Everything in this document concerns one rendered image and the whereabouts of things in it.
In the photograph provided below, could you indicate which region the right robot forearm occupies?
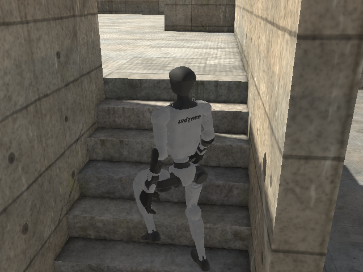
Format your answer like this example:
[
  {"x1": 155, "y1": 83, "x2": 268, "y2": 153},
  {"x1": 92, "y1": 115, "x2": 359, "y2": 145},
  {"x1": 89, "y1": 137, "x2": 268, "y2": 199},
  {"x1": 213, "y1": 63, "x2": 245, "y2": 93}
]
[{"x1": 196, "y1": 137, "x2": 215, "y2": 155}]

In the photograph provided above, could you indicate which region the left robot hand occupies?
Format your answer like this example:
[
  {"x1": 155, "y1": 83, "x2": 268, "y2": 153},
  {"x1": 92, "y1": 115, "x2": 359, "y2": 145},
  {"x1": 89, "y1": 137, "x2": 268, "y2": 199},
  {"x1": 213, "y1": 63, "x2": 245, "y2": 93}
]
[{"x1": 139, "y1": 190, "x2": 160, "y2": 214}]

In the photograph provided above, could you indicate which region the right robot hand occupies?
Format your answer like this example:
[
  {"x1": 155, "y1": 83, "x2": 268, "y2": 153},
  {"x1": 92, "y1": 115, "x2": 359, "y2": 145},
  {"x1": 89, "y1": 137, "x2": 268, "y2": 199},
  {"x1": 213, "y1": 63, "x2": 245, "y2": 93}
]
[{"x1": 189, "y1": 151, "x2": 204, "y2": 164}]

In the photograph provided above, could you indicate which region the humanoid robot torso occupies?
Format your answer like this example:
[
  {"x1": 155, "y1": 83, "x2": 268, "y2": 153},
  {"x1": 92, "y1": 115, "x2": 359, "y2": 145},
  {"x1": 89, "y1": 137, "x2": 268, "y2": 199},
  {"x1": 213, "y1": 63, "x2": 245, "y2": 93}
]
[{"x1": 166, "y1": 98, "x2": 202, "y2": 188}]

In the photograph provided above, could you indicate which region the robot right foot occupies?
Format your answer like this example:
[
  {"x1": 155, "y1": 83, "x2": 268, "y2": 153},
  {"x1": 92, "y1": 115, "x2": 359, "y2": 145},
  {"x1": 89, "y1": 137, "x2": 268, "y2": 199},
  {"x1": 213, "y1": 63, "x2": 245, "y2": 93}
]
[{"x1": 190, "y1": 249, "x2": 210, "y2": 271}]

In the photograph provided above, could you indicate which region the left robot forearm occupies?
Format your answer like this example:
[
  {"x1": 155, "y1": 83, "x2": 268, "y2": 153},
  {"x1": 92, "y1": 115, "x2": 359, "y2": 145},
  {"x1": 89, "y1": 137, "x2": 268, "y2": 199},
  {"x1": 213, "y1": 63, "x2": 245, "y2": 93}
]
[{"x1": 143, "y1": 148, "x2": 163, "y2": 193}]

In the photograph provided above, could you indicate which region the right robot upper arm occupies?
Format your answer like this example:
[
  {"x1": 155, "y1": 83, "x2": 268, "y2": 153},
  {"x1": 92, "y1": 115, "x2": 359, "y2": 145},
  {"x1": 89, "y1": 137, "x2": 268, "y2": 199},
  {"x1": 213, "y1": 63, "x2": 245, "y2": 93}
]
[{"x1": 196, "y1": 100, "x2": 215, "y2": 141}]

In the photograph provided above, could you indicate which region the left robot upper arm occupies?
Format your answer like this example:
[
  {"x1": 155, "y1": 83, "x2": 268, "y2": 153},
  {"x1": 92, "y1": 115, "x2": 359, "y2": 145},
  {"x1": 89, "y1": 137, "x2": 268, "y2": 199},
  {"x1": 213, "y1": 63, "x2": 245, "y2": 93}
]
[{"x1": 151, "y1": 107, "x2": 170, "y2": 160}]

